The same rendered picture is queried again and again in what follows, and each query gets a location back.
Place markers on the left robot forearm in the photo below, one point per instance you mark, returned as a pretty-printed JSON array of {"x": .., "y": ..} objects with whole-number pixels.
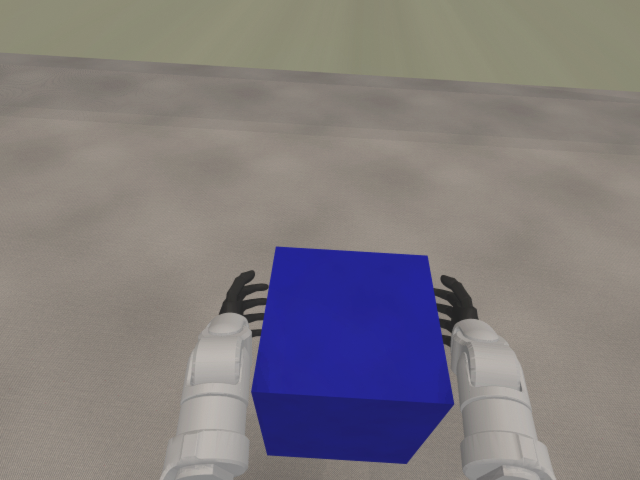
[{"x": 210, "y": 441}]

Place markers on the carton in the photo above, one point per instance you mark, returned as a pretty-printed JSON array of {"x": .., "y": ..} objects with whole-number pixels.
[{"x": 351, "y": 362}]

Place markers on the robot left hand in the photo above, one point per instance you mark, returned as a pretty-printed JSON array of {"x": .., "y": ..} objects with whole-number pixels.
[{"x": 234, "y": 299}]

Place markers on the right robot forearm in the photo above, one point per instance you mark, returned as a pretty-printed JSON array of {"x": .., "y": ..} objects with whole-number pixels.
[{"x": 500, "y": 440}]

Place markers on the robot right hand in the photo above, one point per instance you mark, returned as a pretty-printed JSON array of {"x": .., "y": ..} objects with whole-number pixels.
[{"x": 460, "y": 300}]

